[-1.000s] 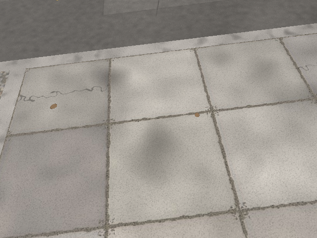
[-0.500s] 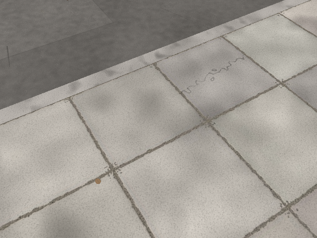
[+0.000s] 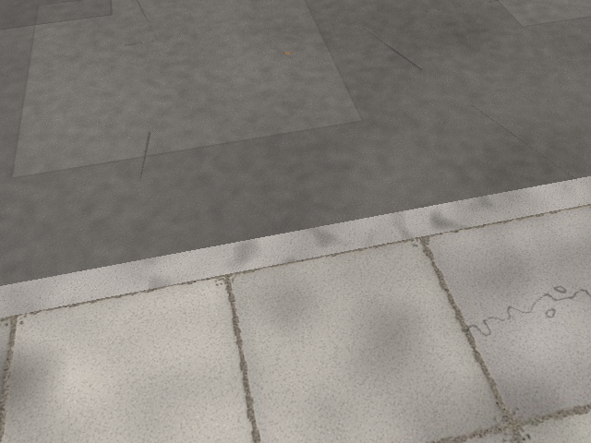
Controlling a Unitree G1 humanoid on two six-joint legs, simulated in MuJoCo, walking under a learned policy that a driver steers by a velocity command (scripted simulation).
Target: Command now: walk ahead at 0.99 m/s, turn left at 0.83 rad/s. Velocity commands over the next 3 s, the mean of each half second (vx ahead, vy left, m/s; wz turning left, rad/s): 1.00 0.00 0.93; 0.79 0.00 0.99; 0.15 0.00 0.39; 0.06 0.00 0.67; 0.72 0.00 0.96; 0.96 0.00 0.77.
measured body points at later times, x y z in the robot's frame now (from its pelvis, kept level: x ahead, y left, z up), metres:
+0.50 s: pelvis +0.46 +0.06 +0.00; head +0.49 +0.07 +0.44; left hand +0.60 +0.36 -0.06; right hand +0.56 -0.22 -0.13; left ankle +0.33 +0.04 -0.74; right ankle +0.74 -0.03 -0.67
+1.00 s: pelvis +0.83 +0.23 -0.02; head +0.85 +0.28 +0.43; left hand +0.58 +0.41 -0.14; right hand +1.18 +0.31 -0.07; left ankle +0.90 +0.41 -0.72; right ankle +0.81 +0.03 -0.72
